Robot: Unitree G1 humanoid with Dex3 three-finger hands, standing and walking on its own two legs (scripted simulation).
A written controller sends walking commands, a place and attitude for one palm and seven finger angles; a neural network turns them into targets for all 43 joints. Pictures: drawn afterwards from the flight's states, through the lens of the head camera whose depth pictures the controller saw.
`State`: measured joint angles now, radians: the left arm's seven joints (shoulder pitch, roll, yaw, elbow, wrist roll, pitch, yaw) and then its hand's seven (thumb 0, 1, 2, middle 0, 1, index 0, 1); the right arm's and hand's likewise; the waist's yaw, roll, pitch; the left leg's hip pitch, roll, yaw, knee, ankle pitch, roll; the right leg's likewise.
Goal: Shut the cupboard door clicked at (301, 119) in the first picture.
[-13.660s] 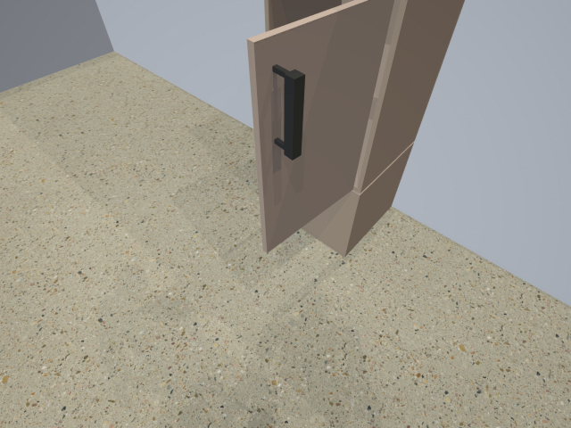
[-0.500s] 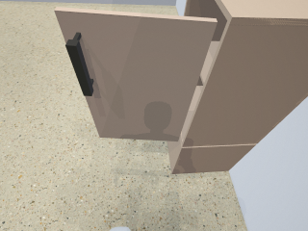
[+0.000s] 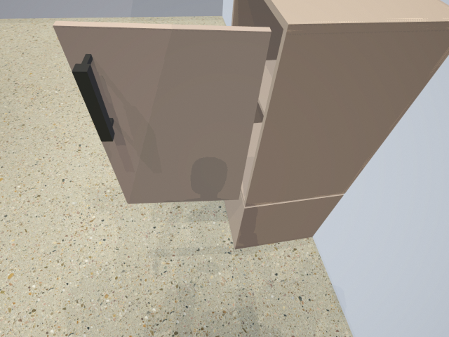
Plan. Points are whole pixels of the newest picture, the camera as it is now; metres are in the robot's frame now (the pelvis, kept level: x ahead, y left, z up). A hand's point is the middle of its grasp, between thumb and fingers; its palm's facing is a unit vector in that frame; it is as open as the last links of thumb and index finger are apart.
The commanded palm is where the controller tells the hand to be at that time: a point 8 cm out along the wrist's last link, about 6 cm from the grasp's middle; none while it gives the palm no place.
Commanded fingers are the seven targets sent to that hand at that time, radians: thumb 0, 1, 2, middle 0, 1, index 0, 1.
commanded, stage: come to a stop and stand still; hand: left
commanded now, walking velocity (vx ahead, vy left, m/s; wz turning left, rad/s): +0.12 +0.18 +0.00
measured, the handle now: (98, 100) +0.54 +0.28 +0.10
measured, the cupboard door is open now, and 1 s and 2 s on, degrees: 84 84 84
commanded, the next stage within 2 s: look again from close up in 0.86 s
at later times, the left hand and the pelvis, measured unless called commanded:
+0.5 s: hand out of the picture -0.01 +0.18 -0.20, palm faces +0.10 -0.98 -0.18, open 7.4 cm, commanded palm none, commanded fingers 0.00 0.90 0.90 -0.20 -0.30 -0.20 -0.30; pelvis +0.02 +0.01 -0.01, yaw +1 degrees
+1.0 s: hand out of the picture +0.03 +0.18 -0.19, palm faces +0.03 -0.98 -0.19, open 7.4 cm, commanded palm none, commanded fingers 0.00 0.90 0.90 -0.20 -0.30 -0.20 -0.30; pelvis +0.03 +0.01 -0.01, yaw +1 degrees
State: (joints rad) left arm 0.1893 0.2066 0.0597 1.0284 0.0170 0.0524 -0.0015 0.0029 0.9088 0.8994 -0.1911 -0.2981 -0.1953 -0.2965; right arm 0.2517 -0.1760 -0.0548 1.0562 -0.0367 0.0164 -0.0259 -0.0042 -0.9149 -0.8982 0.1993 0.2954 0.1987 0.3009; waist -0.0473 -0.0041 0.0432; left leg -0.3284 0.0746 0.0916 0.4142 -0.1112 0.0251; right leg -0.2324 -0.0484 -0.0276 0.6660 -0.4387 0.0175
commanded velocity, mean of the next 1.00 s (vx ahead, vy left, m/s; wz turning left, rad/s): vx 0.02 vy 0.05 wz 0.00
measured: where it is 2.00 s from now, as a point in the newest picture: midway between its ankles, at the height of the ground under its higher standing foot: outside the picture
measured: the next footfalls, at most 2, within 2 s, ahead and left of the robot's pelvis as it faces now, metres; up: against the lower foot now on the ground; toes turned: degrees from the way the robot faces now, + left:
right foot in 0.06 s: +0.00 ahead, -0.15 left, +0.00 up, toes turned -3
left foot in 0.40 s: +0.06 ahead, +0.11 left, +0.00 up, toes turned +7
